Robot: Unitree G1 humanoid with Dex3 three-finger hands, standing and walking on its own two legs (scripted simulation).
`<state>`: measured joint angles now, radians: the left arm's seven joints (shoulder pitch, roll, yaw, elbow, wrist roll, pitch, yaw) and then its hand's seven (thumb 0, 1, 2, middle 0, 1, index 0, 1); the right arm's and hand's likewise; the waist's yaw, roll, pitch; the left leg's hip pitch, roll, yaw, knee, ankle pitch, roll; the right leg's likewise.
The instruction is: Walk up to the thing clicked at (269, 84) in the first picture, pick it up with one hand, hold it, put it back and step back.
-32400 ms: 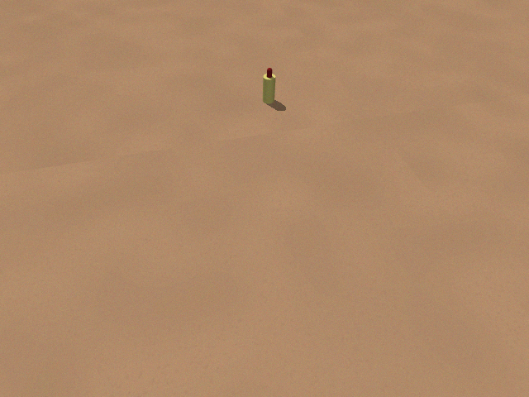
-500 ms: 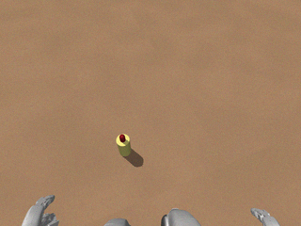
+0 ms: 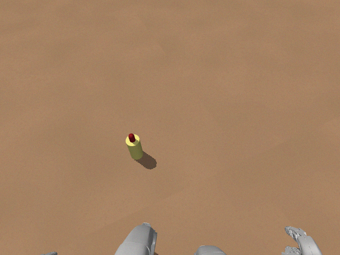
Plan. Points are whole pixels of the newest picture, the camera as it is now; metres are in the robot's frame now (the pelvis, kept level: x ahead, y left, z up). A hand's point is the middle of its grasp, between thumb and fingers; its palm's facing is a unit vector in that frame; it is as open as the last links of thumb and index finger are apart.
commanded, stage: step back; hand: left
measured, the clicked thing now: (134, 145) +0.73 +0.24 -0.64
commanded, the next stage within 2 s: stand in 1.74 s
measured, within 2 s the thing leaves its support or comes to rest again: neither
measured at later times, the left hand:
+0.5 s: hand out of the picture -0.08 +0.25 -0.15, palm faces +0.03 -0.92 -0.40, open 7.4 cm
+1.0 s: hand out of the picture -0.27 +0.25 -0.13, palm faces +0.12 -0.90 -0.42, open 7.4 cm
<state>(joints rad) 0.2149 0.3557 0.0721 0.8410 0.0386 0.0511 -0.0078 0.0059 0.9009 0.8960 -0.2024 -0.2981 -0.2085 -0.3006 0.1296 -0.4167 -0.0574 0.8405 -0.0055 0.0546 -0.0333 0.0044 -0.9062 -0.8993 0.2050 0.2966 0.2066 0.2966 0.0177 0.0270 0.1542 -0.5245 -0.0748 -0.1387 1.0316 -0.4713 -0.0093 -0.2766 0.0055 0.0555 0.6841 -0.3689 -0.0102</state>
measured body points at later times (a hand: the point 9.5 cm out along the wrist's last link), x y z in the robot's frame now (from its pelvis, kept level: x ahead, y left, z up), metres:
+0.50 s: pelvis -0.17 -0.03 +0.00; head -0.12 -0.02 +0.45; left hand -0.08 +0.29 -0.12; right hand -0.03 -0.34 -0.10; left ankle -0.09 +0.11 -0.72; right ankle -0.21 -0.17 -0.69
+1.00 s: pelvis -0.29 -0.04 +0.01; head -0.29 -0.04 +0.46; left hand -0.27 +0.30 -0.11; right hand -0.22 -0.35 -0.12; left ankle -0.32 +0.08 -0.72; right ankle -0.24 -0.17 -0.69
